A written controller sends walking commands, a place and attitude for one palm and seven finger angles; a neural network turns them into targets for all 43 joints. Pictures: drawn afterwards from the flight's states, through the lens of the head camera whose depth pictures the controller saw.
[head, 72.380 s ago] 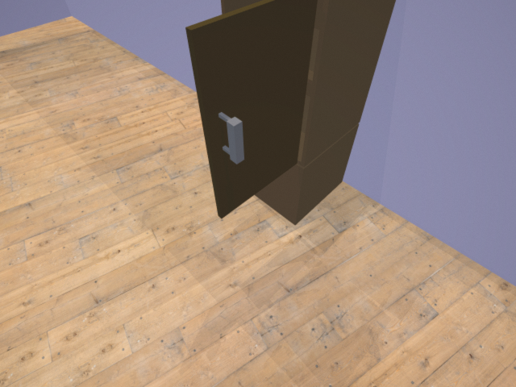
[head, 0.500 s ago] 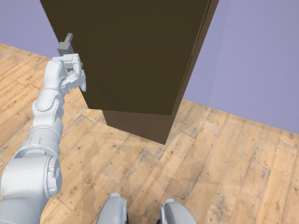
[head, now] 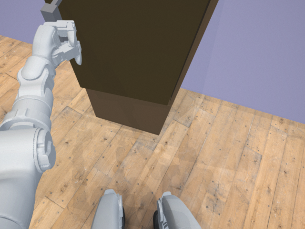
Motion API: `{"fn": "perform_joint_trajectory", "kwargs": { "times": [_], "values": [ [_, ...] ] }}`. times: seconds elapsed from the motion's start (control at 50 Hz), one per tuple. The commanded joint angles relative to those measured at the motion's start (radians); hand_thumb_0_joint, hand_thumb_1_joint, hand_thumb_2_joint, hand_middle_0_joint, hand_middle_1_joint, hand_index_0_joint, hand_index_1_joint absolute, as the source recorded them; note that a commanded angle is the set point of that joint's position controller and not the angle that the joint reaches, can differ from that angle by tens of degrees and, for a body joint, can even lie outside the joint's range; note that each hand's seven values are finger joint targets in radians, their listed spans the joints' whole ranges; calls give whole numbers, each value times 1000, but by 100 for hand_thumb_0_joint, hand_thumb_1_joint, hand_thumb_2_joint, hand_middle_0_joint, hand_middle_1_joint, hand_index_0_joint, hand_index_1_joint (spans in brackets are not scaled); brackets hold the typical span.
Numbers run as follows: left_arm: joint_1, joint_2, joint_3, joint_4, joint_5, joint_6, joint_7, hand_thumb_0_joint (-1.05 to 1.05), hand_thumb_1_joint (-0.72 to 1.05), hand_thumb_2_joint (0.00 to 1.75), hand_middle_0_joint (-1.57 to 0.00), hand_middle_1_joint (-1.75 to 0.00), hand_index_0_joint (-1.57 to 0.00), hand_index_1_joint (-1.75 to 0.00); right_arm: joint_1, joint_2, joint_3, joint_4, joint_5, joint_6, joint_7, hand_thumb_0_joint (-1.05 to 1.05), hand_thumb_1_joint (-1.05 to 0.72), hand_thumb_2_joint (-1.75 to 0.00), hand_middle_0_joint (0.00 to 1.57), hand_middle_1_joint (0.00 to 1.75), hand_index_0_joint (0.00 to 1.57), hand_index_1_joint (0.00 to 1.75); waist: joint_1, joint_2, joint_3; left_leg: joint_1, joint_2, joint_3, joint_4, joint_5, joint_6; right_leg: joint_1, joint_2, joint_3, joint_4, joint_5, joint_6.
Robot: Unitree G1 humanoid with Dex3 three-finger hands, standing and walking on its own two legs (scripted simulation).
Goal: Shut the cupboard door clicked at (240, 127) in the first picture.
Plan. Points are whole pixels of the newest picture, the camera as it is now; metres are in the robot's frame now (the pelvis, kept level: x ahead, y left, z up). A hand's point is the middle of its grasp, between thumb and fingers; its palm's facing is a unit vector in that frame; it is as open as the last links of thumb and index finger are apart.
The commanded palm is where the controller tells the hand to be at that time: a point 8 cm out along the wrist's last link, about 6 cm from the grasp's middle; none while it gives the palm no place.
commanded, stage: push the door shut along its arc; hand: left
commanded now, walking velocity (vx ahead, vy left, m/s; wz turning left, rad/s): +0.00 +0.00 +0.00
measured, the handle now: (61, 25) +0.62 +0.19 +0.09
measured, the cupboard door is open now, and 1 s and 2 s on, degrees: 5 0 0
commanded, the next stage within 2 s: pull the fist back off the door in 0.72 s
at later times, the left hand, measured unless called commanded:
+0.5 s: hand (102, 29) +0.59 +0.09 +0.11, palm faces -0.32 -0.95 +0.00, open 3.1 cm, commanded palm +0.60 +0.12 +0.10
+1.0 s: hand (101, 27) +0.60 +0.09 +0.10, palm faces +0.08 -0.99 +0.09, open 2.8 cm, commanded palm +0.60 +0.08 +0.10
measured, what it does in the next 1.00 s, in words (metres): stands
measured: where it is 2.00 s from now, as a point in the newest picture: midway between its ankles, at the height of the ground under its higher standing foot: outside the picture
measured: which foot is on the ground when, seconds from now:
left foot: down 0.00-1.00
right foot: down 0.00-1.00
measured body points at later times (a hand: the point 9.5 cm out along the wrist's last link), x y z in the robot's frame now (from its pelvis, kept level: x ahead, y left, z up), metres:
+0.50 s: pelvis +0.00 +0.01 -0.01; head +0.17 +0.03 +0.40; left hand +0.60 +0.14 +0.11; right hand -0.04 -0.25 -0.11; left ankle +0.06 +0.10 -0.63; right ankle +0.01 -0.12 -0.63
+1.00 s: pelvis -0.01 -0.01 -0.03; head +0.17 +0.04 +0.38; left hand +0.59 +0.14 +0.10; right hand -0.05 -0.26 -0.12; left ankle +0.06 +0.10 -0.63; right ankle +0.01 -0.12 -0.63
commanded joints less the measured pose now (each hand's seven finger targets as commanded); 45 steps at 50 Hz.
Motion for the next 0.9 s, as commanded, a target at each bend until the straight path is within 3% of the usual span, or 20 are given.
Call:
{"fn": "perform_joint_trajectory", "kwargs": {
  "times": [0.0, 0.08, 0.12, 0.14, 0.18, 0.26, 0.3, 0.32, 0.36, 0.38, 0.46, 0.48, 0.58, 0.62, 0.68, 0.8, 0.82, 0.84, 0.86, 0.88],
  "values": [
    [-593, 124, 3, -216, 8, -46, -25, 0, 90, 90, -130, -150, -130, -150, 194, -202, -72, -43, 0, -20, -6, 0, -90, -90, 20, 30, 20, 30, -87, 162, -502, 664, 14, -105, -106, 261, 5, -82, 15, 27, -161, 206, -34],
    [-627, 130, -4, -241, 23, -39, -29, 0, 90, 90, -130, -150, -130, -150, 208, -206, -75, -38, -4, -15, -1, 0, -90, -90, 20, 30, 20, 30, -85, 200, -538, 716, 21, -122, -105, 291, -6, -107, 16, 18, -151, 214, -37],
    [-665, 97, -33, -250, 24, -36, -32, 0, 90, 90, -130, -150, -130, -150, 209, -206, -77, -35, -3, -16, -2, 0, -90, -90, 20, 30, 20, 30, -102, 214, -547, 745, 25, -131, -100, 307, -7, -148, 16, 17, -147, 220, -35],
    [-672, 64, -57, -222, 25, -23, -31, 0, 90, 90, -130, -150, -130, -150, 209, -202, -74, -29, -4, -15, 0, 0, -90, -90, 20, 30, 20, 30, -112, 215, -514, 733, 23, -134, -103, 286, -6, -156, 19, 13, -152, 208, -36],
    [-692, 99, -32, -193, 28, -7, -24, 0, 90, 90, -130, -150, -130, -150, 216, -209, -72, -29, -4, -14, -2, 0, -90, -90, 20, 30, 20, 30, -122, 181, -489, 694, 22, -130, -101, 249, -2, -153, 20, 13, -155, 193, -35],
    [-746, 163, 11, -186, 42, -2, -13, 0, 90, 90, -130, -150, -130, -150, 231, -212, -66, -29, -12, -20, -4, 0, -90, -90, 20, 30, 20, 30, -123, 207, -516, 682, 24, -128, -82, 279, -1, -164, 19, 15, -137, 203, -36],
    [-746, 201, 38, -189, 53, -5, -11, 0, 90, 90, -130, -150, -130, -150, 242, -212, -63, -32, -19, -21, -1, 0, -90, -90, 20, 30, 20, 30, -111, 228, -555, 687, 20, -128, -72, 329, -1, -144, 22, 14, -123, 222, -40],
    [-730, 187, 30, -166, 59, 0, -14, 0, 90, 90, -130, -150, -130, -150, 236, -209, -64, -37, -16, -21, 2, 0, -90, -90, 20, 30, 20, 30, -112, 237, -555, 684, 20, -125, -65, 336, -3, -159, 23, 13, -118, 227, -39],
    [-714, 241, 67, -138, 72, 12, -12, 0, 90, 90, -130, -150, -130, -150, 247, -212, -61, -45, -19, -14, 4, 0, -90, -90, 20, 30, 20, 30, -110, 205, -547, 636, 20, -112, -55, 330, 2, -128, 26, 15, -118, 231, -36],
    [-694, 238, 61, -98, 81, 27, -13, 0, 90, 90, -130, -150, -130, -150, 246, -211, -56, -49, -20, -10, 6, 0, -90, -90, 20, 30, 20, 30, -116, 184, -521, 595, 18, -105, -52, 305, 6, -121, 29, 13, -120, 221, -35],
    [-758, 310, 85, -101, 104, 36, -19, 0, 90, 90, -130, -150, -130, -150, 265, -214, -51, -57, -23, -4, -1, 0, -90, -90, 20, 30, 20, 30, -134, 161, -517, 514, 19, -83, -24, 300, 17, -92, 31, 22, -109, 240, -28],
    [-750, 308, 84, -100, 107, 38, -24, 0, 90, 90, -130, -150, -130, -150, 267, -214, -53, -59, -24, -2, -1, 0, -90, -90, 20, 30, 20, 30, -129, 172, -541, 520, 15, -84, -21, 317, 17, -80, 33, 23, -108, 253, -30],
    [-847, 270, 40, -98, 106, 59, -51, 0, 90, 90, -130, -150, -130, -150, 283, -214, -57, -32, -22, -5, -9, 0, -90, -90, 20, 30, 20, 30, -172, 175, -537, 525, 21, -86, 4, 302, 23, -134, 36, 23, -109, 245, -26],
    [-897, 242, 20, -130, 101, 62, -60, 0, 90, 90, -130, -150, -130, -150, 288, -213, -61, -18, -22, -14, -12, 0, -90, -90, 20, 30, 20, 30, -178, 227, -572, 574, 24, -96, 15, 330, 20, -179, 35, 19, -97, 251, -28],
    [-920, 219, -6, -88, 99, 91, -70, 0, 90, 90, -130, -150, -130, -150, 289, -211, -54, 4, -24, -23, -16, 0, -90, -90, 20, 30, 20, 30, -192, 219, -546, 547, 20, -92, 24, 299, 24, -186, 39, 15, -104, 232, -31],
    [-996, 156, -59, -112, 85, 111, -85, 0, 90, 90, -130, -150, -130, -150, 274, -212, -48, 33, -27, -61, -29, 0, -90, -90, 20, 30, 20, 30, -217, 286, -546, 586, 22, -99, 30, 274, 27, -255, 39, 4, -98, 200, -35],
    [-1005, 198, 148, -149, 14, 125, 122, 0, 90, 90, -130, -150, -130, -150, 326, -190, -31, -6, -49, -69, -19, 0, -90, -90, 20, 30, 20, 30, -160, 302, -566, 537, 42, -116, 5, 254, 18, -206, 24, 16, -103, 201, -26],
    [-949, 151, 114, -111, 45, 135, 226, 0, 90, 90, -130, -150, -130, -150, 318, -184, -34, -6, -59, -71, 0, 0, -90, -90, 20, 30, 20, 30, -159, 306, -582, 532, 40, -120, -7, 227, 7, -201, 24, 13, -93, 185, -20],
    [-936, 90, 112, -106, 54, 143, 310, 0, 90, 90, -130, -150, -130, -150, 327, -178, -43, -6, -71, -68, 16, 0, -90, -90, 20, 30, 20, 30, -172, 259, -555, 518, 41, -126, -15, 192, 5, -214, 24, 3, -95, 170, -13],
    [-945, 76, 124, -117, 70, 135, 392, 0, 90, 90, -130, -150, -130, -150, 330, -178, -47, -8, -84, -65, 30, 0, -90, -90, 20, 30, 20, 30, -174, 241, -545, 493, 36, -124, -24, 161, 4, -202, 21, 4, -101, 157, -7]
  ]
}}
